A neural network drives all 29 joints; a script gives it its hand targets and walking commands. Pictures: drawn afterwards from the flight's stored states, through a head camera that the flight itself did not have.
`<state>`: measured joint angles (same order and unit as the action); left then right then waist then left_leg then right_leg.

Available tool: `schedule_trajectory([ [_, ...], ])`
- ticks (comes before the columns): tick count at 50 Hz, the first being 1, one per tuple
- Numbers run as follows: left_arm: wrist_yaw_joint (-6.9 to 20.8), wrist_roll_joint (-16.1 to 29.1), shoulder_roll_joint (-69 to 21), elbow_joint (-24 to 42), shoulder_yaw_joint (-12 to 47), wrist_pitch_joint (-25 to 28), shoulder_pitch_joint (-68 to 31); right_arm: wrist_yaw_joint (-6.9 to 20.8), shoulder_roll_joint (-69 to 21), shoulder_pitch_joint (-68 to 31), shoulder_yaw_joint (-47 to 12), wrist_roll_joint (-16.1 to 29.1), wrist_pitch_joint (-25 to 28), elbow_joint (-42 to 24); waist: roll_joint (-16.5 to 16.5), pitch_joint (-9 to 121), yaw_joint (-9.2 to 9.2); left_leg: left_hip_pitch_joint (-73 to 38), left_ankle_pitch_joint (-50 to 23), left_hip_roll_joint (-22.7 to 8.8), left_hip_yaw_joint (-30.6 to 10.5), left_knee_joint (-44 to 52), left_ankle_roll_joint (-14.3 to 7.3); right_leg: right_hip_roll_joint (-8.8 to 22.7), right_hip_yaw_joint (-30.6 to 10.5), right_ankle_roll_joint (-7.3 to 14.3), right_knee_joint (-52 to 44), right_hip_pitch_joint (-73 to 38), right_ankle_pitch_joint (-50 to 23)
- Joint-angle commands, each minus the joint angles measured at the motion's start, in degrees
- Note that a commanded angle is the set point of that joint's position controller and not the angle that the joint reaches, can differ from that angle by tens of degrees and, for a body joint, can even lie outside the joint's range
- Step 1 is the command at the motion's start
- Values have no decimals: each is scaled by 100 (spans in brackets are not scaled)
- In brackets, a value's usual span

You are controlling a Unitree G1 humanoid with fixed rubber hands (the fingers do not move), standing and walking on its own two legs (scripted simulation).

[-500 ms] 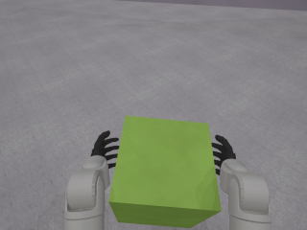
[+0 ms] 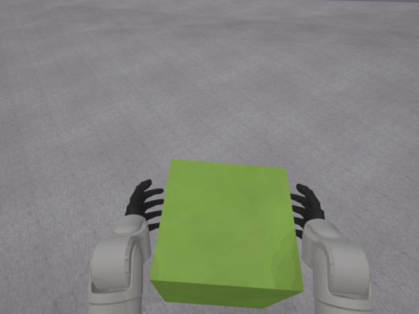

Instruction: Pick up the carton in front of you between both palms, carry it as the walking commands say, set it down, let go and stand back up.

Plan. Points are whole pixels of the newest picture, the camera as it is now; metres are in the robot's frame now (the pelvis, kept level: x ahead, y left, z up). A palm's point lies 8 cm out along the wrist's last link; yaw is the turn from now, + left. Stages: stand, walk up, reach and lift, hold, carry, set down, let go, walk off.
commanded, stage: carry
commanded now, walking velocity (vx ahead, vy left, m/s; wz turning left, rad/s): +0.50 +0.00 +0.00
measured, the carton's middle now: (221, 240) +0.29 +0.01 +0.00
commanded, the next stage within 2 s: none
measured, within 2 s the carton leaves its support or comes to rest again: neither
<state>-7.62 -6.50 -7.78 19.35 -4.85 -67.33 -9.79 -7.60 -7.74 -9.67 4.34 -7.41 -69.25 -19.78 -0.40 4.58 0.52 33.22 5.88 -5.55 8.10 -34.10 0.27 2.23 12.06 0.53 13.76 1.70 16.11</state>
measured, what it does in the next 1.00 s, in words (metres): walks ahead: left foot, then right foot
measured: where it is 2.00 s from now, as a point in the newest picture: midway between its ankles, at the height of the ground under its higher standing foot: (222, 151)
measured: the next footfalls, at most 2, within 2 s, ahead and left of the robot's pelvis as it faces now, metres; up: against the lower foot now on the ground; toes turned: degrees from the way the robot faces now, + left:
left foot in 0.10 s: +0.25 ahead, +0.12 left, +0.00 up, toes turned +10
right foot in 0.58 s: +0.56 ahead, -0.11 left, +0.00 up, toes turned -12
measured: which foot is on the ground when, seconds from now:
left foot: up 0.00-0.08, down 0.10-0.60, up 0.62-1.00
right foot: down 0.00-0.12, up 0.14-0.56, down 0.58-1.00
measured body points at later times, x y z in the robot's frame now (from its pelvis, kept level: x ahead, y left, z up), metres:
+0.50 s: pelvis +0.33 +0.01 +0.00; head +0.33 +0.02 +0.45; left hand +0.62 +0.16 +0.08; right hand +0.61 -0.14 +0.09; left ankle +0.21 +0.11 -0.75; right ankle +0.46 -0.12 -0.71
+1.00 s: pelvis +0.66 -0.01 -0.01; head +0.67 -0.02 +0.44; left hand +0.95 +0.14 +0.08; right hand +0.95 -0.16 +0.08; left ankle +0.80 +0.11 -0.72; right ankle +0.52 -0.10 -0.75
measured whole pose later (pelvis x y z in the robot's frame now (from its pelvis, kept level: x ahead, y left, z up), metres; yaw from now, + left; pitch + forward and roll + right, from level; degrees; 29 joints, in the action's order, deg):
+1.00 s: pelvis +0.66 -0.01 -0.01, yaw +0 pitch +4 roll +1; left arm -7.8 -7.2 -8.1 19.8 -5.2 -68.7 -11.8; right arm -8.5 -8.0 -11.7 5.0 -7.4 -70.2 -20.4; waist -0.3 4.2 0.1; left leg 32.0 3.2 -4.8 9.6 -30.4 -0.3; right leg 2.2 11.4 -0.5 12.7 -2.5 18.9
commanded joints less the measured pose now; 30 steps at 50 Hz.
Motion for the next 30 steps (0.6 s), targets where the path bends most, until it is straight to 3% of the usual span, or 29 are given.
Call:
schedule_trajectory([
  [1,1803,2390,-5232,181,3829,-202,-2264,1626,-5334,-2655,-4004,2511,8,-366,925,840,74,-253,-346,180,322,545,-103,1185,-436,474,-53,-847,-2682],
  [3,1783,2355,-5125,112,3803,-281,-2341,1667,-5218,-2681,-3917,2522,-87,-262,856,903,-2,-1107,-298,389,598,912,-185,1079,-146,315,667,-674,-3304],
  [4,1775,2346,-5078,102,3811,-321,-2379,1685,-5162,-2625,-3854,2512,-122,-175,636,1177,-85,-2115,-33,634,862,1013,-194,862,153,167,1527,-283,-3428],
  [5,1771,2339,-4994,93,3799,-357,-2457,1702,-5118,-2612,-3798,2508,-148,-106,302,1520,-203,-3356,317,222,282,972,-241,720,159,0,2565,596,-2579],
  [6,1772,2399,-4993,206,3859,-434,-2677,1720,-5059,-2595,-3708,2423,-135,69,-1058,1935,-248,-4466,1010,-1301,-2314,1563,-921,138,117,-283,4338,2099,-1181],
  [7,1784,2413,-5029,186,3902,-465,-2820,1730,-5185,-2625,-3700,2442,-115,204,-1900,1950,-227,-5041,358,-1890,-3751,2065,-1415,-302,-436,-263,5388,3469,1087],
  [8,1795,2427,-5210,31,3922,-440,-2883,1752,-5346,-2737,-3706,2510,-114,116,-1394,1866,-200,-4911,-269,-1869,-3286,1945,-1407,47,-982,-94,5999,3799,1190],
  [10,1812,2470,-5574,-15,3963,-328,-2987,1781,-5676,-2982,-3767,2594,-48,30,-375,1770,-176,-4230,-877,-1624,-2290,1864,-1052,468,-1202,63,5638,3730,614],
  [11,1804,2489,-5726,-8,3974,-276,-3010,1792,-5794,-3127,-3810,2647,-18,-69,-271,1725,-141,-3873,-737,-1485,-1900,2025,-866,570,-1213,61,5210,3500,293],
  [13,1758,2480,-5897,34,4014,-189,-2961,1814,-5892,-3188,-3861,2734,27,-186,-562,1748,-129,-3677,-456,-1304,-1335,2242,-734,487,-993,5,4680,3259,-57],
  [15,1690,2419,-5935,76,4035,-120,-2849,1839,-5848,-3115,-3868,2763,46,-258,-688,1635,-133,-3692,-275,-1205,-1001,2427,-772,451,-812,-86,4092,3326,-275],
  [19,1596,2351,-5764,241,4048,-134,-2729,1845,-5579,-2950,-3825,2734,7,-354,-766,1268,-136,-3898,-840,-952,-466,2438,-766,360,-458,-192,2737,3479,-862],
  [24,1669,2367,-5491,61,3999,-300,-2574,1797,-5315,-2619,-3693,2490,-101,-64,-910,799,-160,-4020,-1647,-863,-62,2255,-584,144,-94,-43,1602,3078,-1430],
  [26,1726,2397,-5445,-45,3955,-345,-2625,1788,-5297,-2657,-3689,2437,-129,31,-924,741,-157,-4056,-2176,-850,75,1894,-460,53,31,70,1312,2628,-1438],
  [28,1773,2400,-5465,-226,3893,-355,-2546,1786,-5308,-2730,-3721,2445,-147,86,-675,1150,-12,-3572,-2690,-557,547,523,-222,-331,458,109,937,999,-1187],
  [29,1797,2385,-5480,-312,3834,-347,-2485,1787,-5275,-2803,-3731,2455,-145,110,-310,1545,100,-2761,-1755,-399,543,-584,-91,83,-50,127,1015,-212,-788],
  [30,1821,2286,-5414,-508,3725,-293,-2443,1789,-5346,-3016,-3826,2532,-192,-44,1196,2068,158,-1131,-277,166,420,-2400,220,1651,-2689,881,575,-1498,-149],
])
